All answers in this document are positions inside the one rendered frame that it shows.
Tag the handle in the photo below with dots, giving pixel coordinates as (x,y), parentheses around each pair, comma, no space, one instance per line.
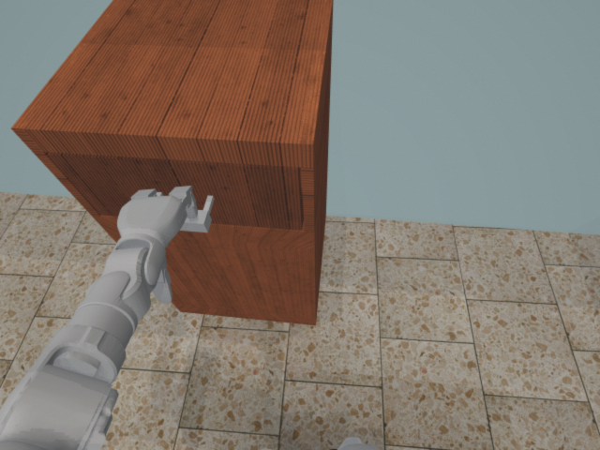
(202,222)

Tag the drawer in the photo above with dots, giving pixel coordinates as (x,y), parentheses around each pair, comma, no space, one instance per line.
(244,194)

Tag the cabinet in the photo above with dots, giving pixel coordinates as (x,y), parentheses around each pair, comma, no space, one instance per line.
(230,81)

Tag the robot left forearm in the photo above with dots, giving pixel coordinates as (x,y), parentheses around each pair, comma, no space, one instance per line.
(93,342)

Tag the left robot upper arm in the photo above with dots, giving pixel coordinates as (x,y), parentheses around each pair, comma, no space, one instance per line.
(61,410)

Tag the robot left hand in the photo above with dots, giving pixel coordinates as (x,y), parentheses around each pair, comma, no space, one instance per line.
(161,217)

